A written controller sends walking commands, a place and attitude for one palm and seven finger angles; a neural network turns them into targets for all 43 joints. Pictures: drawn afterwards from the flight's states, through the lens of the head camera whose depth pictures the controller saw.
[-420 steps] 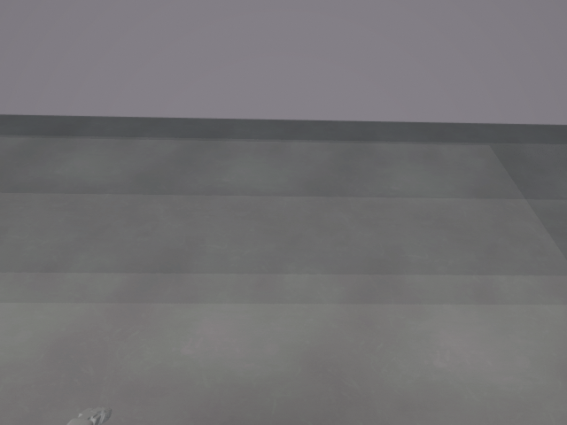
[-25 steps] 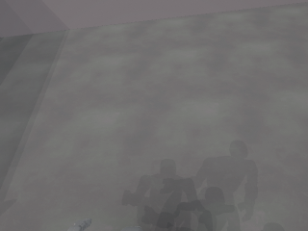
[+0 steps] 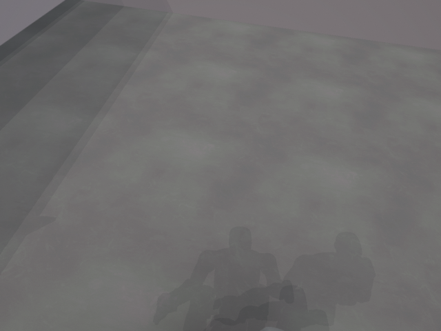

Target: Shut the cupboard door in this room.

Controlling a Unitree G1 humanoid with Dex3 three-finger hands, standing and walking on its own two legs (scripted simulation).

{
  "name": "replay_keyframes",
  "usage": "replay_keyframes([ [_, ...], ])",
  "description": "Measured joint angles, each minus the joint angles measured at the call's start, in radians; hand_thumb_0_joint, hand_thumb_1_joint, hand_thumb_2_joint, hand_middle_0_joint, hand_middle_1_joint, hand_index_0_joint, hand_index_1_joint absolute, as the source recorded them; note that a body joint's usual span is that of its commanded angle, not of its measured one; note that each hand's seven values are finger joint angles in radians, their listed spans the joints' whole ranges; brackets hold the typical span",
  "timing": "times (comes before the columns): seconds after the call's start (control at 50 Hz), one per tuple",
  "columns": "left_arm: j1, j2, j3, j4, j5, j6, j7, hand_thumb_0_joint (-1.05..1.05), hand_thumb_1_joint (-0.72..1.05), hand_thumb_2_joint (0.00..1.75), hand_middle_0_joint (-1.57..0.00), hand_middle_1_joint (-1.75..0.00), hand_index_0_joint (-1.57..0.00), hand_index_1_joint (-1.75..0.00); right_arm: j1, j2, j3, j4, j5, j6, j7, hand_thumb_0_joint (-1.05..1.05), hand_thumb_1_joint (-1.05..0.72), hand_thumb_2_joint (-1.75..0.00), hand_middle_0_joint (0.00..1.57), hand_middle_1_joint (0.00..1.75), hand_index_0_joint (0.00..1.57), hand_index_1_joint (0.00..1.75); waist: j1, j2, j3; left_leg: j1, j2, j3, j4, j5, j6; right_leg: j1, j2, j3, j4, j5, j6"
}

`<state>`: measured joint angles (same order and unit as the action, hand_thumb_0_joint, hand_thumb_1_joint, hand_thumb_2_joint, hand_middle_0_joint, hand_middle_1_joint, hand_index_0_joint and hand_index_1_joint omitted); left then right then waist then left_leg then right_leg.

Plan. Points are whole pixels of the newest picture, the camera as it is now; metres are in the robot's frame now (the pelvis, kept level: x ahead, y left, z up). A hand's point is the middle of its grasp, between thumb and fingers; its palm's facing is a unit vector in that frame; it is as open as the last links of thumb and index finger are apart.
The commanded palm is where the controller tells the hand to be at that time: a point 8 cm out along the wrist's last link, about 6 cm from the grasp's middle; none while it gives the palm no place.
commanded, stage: turn or walk to find it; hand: left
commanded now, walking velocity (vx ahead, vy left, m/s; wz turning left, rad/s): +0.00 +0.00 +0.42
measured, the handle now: out of the picture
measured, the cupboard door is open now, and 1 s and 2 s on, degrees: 96 96 96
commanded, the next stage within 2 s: none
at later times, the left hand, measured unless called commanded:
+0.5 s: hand out of the picture +0.02 +0.15 -0.14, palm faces +0.23 -0.93 -0.28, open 7.4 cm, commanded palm none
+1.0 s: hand out of the picture -0.13 +0.21 -0.17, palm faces +0.47 -0.85 -0.24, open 7.4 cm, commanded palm none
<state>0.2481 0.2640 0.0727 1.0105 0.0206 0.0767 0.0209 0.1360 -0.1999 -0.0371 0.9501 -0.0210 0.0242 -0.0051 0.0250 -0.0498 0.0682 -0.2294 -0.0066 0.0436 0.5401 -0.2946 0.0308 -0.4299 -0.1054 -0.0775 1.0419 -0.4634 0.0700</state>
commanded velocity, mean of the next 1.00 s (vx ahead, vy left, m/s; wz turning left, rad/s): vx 0.00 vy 0.00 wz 0.42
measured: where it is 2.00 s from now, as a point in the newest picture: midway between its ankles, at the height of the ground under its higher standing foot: outside the picture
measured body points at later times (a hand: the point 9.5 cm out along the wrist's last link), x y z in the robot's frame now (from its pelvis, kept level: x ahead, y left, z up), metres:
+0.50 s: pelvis -0.03 -0.05 +0.01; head -0.01 -0.08 +0.45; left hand +0.01 +0.20 -0.12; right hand +0.05 -0.30 -0.16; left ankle -0.08 +0.09 -0.64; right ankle +0.00 -0.14 -0.73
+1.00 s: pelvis -0.08 +0.00 +0.01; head -0.07 +0.03 +0.45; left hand -0.16 +0.26 -0.15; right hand +0.11 -0.18 -0.12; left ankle -0.11 +0.08 -0.73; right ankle -0.03 -0.14 -0.66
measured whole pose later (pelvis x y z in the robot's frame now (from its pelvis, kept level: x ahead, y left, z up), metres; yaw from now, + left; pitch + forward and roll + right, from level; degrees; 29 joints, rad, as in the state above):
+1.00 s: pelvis -0.08 +0.00 +0.01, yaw +25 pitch -1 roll -1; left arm 0.22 0.26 0.07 1.00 0.02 0.07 0.02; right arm 0.15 -0.18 -0.03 0.96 -0.02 0.02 -0.01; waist 0.02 -0.04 0.06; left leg -0.21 -0.02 0.03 0.47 -0.25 0.06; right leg -0.46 -0.10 -0.05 1.07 -0.40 0.09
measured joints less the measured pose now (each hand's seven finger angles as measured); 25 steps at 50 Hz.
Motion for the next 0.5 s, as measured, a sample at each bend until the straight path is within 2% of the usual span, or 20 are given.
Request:
replay_keyframes([
  [0.06,-0.018,-0.002,-0.002,-0.015,-0.002,-0.010,-0.004,0.01,0.91,0.90,-0.20,-0.29,-0.20,-0.30,0.003,0.005,0.006,-0.003,0.002,-0.004,-0.002,0.00,-0.90,-0.90,0.20,0.30,0.20,0.30,-0.001,0.011,-0.005,0.016,-0.013,-0.019,-0.052,0.038,0.007,-0.018,0.008,0.024,0.020,0.038,0.012],
  [0.16,-0.059,-0.018,-0.009,-0.047,-0.004,-0.014,-0.002,0.01,0.91,0.90,-0.19,-0.29,-0.20,-0.30,0.024,0.010,0.004,-0.006,-0.001,0.001,0.002,0.00,-0.90,-0.90,0.20,0.30,0.21,0.30,-0.019,0.032,-0.011,0.011,-0.030,-0.057,-0.079,0.070,0.006,0.008,0.023,0.046,-0.069,0.029,0.019],
  [0.24,-0.092,-0.039,-0.016,-0.075,-0.008,-0.022,-0.001,0.01,0.91,0.90,-0.19,-0.29,-0.20,-0.30,0.048,0.004,-0.005,-0.001,-0.006,0.014,0.005,0.00,-0.90,-0.90,0.20,0.30,0.21,0.30,-0.041,0.054,-0.012,-0.015,-0.039,-0.091,-0.062,0.078,-0.008,0.063,0.045,0.048,-0.212,0.021,0.010],
  [0.3,-0.103,-0.055,-0.024,-0.097,-0.010,-0.038,-0.001,0.00,0.90,0.90,-0.20,-0.29,-0.20,-0.30,0.070,-0.005,-0.015,0.004,-0.004,0.023,0.006,0.00,-0.90,-0.90,0.20,0.30,0.21,0.30,-0.051,0.069,-0.018,-0.054,-0.048,-0.116,-0.021,0.071,-0.027,0.142,0.063,0.038,-0.404,0.110,0.000],
  [0.32,-0.102,-0.061,-0.027,-0.103,-0.008,-0.048,0.000,0.00,0.90,0.90,-0.20,-0.30,-0.20,-0.30,0.078,-0.012,-0.019,0.006,0.000,0.026,0.008,0.00,-0.90,-0.90,0.20,0.30,0.21,0.30,-0.051,0.079,-0.019,-0.073,-0.049,-0.125,0.010,0.061,-0.036,0.164,0.067,0.028,-0.465,0.173,-0.027],
  [0.36,-0.101,-0.080,-0.035,-0.107,-0.001,-0.061,0.001,0.00,0.90,0.90,-0.20,-0.30,-0.20,-0.30,0.087,-0.025,-0.032,0.015,0.002,0.038,0.008,0.00,-0.90,-0.90,0.20,0.30,0.21,0.30,-0.056,0.101,-0.010,-0.129,-0.051,-0.132,0.156,-0.079,-0.042,0.165,0.069,0.000,-0.451,0.178,-0.080],
  [0.38,-0.094,-0.087,-0.037,-0.111,0.000,-0.062,0.001,0.00,0.90,0.90,-0.20,-0.30,-0.20,-0.30,0.094,-0.030,-0.037,0.020,0.000,0.047,0.010,0.00,-0.90,-0.90,0.20,0.30,0.21,0.30,-0.055,0.102,-0.012,-0.165,-0.056,-0.126,0.262,-0.126,-0.043,0.168,0.063,-0.010,-0.452,0.167,-0.094],
  [0.44,-0.069,-0.103,-0.041,-0.107,-0.001,-0.057,0.003,0.00,0.90,0.90,-0.20,-0.30,-0.21,-0.30,0.107,-0.047,-0.050,0.033,-0.005,0.061,0.018,0.00,-0.90,-0.90,0.20,0.30,0.20,0.30,-0.056,0.105,-0.016,-0.244,-0.041,-0.099,0.523,-0.111,-0.053,0.194,0.049,-0.036,-0.496,0.176,-0.103],
  [0.5,-0.053,-0.109,-0.042,-0.092,0.000,-0.056,0.005,0.00,0.90,0.90,-0.20,-0.30,-0.21,-0.30,0.122,-0.054,-0.054,0.041,-0.006,0.061,0.022,0.00,-0.91,-0.90,0.19,0.30,0.20,0.30,-0.062,0.100,-0.015,-0.264,-0.007,-0.085,0.620,-0.062,-0.074,0.213,0.038,-0.065,-0.533,0.197,-0.103],
])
